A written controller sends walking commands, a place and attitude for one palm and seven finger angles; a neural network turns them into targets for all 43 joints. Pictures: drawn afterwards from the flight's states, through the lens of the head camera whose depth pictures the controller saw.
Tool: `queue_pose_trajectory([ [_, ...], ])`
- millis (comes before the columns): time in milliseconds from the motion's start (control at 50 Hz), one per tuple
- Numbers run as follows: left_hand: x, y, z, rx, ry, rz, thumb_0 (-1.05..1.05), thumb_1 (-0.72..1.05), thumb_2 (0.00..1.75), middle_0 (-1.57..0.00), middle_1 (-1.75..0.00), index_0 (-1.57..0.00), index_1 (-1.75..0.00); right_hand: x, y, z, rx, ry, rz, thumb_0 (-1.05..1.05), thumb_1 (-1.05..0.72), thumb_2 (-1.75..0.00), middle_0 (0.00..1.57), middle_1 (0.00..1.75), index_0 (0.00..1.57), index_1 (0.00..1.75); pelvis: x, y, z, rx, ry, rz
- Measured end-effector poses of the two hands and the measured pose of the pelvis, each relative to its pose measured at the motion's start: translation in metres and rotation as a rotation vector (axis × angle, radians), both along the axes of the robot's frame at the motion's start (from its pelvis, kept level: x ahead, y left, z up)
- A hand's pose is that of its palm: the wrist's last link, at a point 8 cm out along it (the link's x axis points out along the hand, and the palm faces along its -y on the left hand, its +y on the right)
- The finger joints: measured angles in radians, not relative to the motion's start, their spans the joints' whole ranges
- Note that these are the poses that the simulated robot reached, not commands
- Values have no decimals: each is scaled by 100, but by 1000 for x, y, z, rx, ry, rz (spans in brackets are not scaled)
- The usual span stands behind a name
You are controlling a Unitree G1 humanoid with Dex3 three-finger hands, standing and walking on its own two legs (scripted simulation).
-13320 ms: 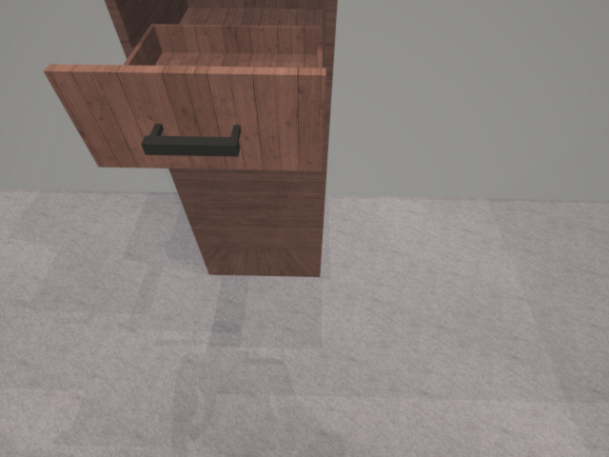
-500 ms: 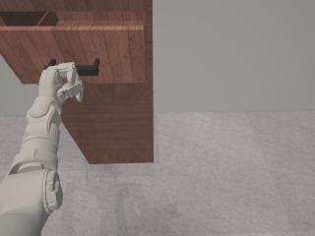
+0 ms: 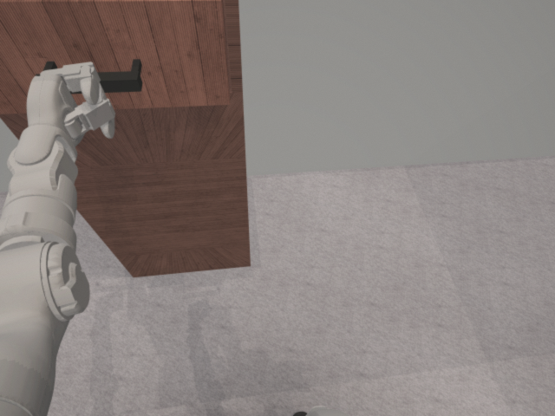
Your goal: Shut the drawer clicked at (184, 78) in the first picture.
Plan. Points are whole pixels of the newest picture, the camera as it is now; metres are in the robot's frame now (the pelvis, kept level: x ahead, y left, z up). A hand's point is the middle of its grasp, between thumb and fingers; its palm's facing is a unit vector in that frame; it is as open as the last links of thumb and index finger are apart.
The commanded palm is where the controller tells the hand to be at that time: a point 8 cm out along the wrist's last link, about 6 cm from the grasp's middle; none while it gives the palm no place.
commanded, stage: push the drawer shut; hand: left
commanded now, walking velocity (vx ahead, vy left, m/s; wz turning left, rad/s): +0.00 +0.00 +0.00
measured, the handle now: (92, 74) +0.58 +0.23 +0.15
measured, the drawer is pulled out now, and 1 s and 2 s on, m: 0.04 0.00 0.00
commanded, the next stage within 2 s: pull the fist back off the drawer in 0.54 s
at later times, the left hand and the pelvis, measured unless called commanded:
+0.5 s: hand (104, 86) +0.55 +0.21 +0.15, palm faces +0.06 -1.00 +0.00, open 3.2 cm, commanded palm +0.56 +0.24 +0.15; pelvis +0.01 +0.01 -0.01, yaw +1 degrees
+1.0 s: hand (109, 86) +0.55 +0.20 +0.15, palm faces +0.08 -1.00 +0.01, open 3.2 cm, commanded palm +0.53 +0.23 +0.15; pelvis +0.00 +0.00 -0.01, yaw +1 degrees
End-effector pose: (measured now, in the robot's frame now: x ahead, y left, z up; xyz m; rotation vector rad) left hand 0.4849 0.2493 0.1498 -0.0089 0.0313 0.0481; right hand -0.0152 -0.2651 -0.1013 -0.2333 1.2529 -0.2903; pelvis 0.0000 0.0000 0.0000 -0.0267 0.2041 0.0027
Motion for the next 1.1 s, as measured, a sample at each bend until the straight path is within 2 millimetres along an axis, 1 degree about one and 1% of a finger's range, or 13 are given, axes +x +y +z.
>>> queue_pose_trajectory([
  [160,22,1,1,0,9,2,3,84,93,-140,-160,-140,-160,-21,1,3,-12,76,-19,1,-91,-90,21,30,21,30,2,2,-3,-6,42,1],
  [320,41,1,1,-4,10,-1,4,84,94,-139,-160,-140,-160,-36,6,6,-12,146,-40,1,-91,-90,21,30,21,30,7,4,-4,-13,75,-2],
  [460,42,8,1,2,22,9,3,75,95,-139,-160,-140,-160,-40,11,5,0,181,-34,0,-91,-90,21,30,21,30,8,5,-6,-20,87,11],
  [680,43,10,3,7,35,17,4,71,97,-139,-160,-140,-160,-40,9,3,-12,167,-5,0,-91,-90,21,30,21,30,0,5,-9,-26,103,26],
  [960,41,3,2,2,17,28,4,78,98,-139,-160,-140,-160,-52,6,5,-9,175,-10,0,-91,-90,21,30,21,30,-4,3,-11,-23,103,20],
  [1040,39,-1,0,2,5,31,4,82,97,-139,-160,-140,-160,-52,7,4,4,171,-21,0,-91,-90,21,30,21,30,-2,2,-10,-20,97,10],
  [1100,38,-4,0,0,-6,25,4,85,96,-139,-160,-140,-160,-47,8,3,13,158,-34,0,-91,-90,21,30,21,30,2,2,-8,-17,90,0],
])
